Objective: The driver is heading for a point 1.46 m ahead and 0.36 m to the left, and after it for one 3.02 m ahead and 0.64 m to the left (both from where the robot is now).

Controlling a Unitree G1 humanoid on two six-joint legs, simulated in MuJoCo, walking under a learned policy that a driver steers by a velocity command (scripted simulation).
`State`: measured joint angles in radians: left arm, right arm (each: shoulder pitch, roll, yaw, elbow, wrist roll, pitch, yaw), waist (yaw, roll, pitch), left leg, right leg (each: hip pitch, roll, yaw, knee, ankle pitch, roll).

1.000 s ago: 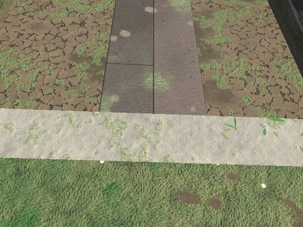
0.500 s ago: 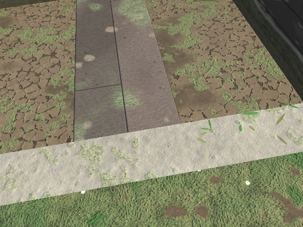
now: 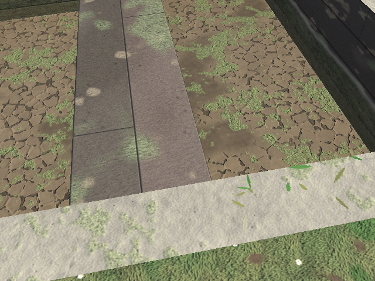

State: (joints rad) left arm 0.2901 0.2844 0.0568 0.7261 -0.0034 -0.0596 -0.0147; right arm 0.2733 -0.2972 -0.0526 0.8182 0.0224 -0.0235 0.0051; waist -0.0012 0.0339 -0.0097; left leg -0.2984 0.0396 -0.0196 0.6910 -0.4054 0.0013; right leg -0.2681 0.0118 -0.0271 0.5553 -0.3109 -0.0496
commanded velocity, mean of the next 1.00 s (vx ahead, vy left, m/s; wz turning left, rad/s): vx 0.47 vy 0.00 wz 0.00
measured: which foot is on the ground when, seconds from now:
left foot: up 0.00-0.38, down 0.40-0.92, up 0.94-1.00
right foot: down 0.00-0.42, up 0.44-0.90, down 0.92-1.00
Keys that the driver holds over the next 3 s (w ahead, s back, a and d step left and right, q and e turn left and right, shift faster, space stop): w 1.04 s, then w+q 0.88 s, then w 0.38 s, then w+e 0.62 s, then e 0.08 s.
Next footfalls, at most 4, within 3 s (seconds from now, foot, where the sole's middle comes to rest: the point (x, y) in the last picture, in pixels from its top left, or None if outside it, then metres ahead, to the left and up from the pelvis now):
0.40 left None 0.40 0.12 -0.77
0.92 right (236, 234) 0.69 -0.12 -0.77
1.58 left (157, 179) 0.95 0.20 -0.77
1.90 right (164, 150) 1.12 0.17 -0.77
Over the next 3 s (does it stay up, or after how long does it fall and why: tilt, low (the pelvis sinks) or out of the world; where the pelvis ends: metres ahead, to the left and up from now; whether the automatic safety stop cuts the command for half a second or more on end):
stays up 1.54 0.39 -0.03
